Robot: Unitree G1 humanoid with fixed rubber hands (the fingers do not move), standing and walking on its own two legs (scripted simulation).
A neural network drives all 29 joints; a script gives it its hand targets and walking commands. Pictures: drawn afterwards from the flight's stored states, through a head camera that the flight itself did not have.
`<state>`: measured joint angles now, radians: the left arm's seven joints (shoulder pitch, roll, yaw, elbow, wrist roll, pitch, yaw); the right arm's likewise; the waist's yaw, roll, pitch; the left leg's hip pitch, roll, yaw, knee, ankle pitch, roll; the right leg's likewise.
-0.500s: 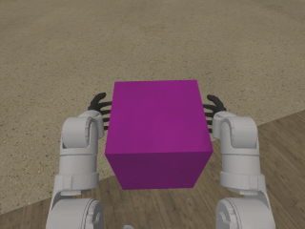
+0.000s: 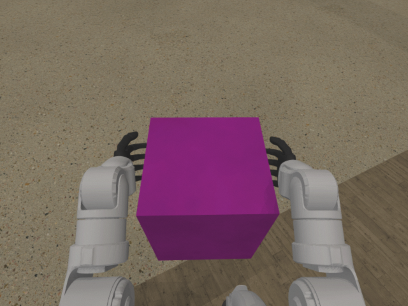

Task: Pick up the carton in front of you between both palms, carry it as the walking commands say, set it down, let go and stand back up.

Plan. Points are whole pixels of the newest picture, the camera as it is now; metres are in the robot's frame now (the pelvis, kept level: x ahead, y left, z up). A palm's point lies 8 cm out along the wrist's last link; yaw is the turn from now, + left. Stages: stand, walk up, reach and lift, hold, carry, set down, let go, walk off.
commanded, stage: carry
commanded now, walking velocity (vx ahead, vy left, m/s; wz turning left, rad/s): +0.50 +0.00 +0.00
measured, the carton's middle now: (204, 193) +0.36 -0.01 +0.01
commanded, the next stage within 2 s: none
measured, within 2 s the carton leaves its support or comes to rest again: neither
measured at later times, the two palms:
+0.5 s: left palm (133, 76) +0.65 +0.15 +0.10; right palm (246, 77) +0.67 -0.14 +0.09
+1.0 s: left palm (141, 36) +0.96 +0.17 +0.06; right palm (227, 40) +0.94 -0.13 +0.06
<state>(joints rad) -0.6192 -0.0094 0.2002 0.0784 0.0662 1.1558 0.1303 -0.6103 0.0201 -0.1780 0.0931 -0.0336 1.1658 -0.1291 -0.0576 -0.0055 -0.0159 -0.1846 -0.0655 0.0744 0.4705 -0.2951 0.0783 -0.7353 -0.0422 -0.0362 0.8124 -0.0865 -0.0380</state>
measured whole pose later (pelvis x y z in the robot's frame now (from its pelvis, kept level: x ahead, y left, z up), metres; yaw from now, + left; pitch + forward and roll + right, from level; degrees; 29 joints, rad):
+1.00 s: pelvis +0.59 +0.03 -0.04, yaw +0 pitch +5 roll -1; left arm -0.65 -0.01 0.21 0.08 0.07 1.18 0.14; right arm -0.63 0.02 -0.19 0.08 -0.03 1.18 -0.15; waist -0.06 -0.01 0.00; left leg -0.25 -0.04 0.09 0.44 -0.29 0.10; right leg -0.77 -0.07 -0.03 0.99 -0.24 -0.01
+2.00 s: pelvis +1.19 +0.05 -0.03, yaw -1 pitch +4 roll -1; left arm -0.16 -0.13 0.11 -0.28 0.14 1.21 0.08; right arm -0.15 0.13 -0.09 -0.27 -0.12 1.21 -0.10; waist -0.02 0.00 -0.15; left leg -0.12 0.01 0.20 0.26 -0.21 0.06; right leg -0.61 -0.12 -0.10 0.74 -0.14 0.02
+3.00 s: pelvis +1.83 +0.05 -0.03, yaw -1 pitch +4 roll -1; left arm -0.18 -0.14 0.11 -0.36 0.13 1.21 0.09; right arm -0.17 0.14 -0.10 -0.35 -0.11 1.21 -0.10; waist -0.01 -0.01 -0.08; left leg -0.11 0.04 0.22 0.26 -0.23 0.04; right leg -0.61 -0.11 -0.11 0.76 -0.16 0.01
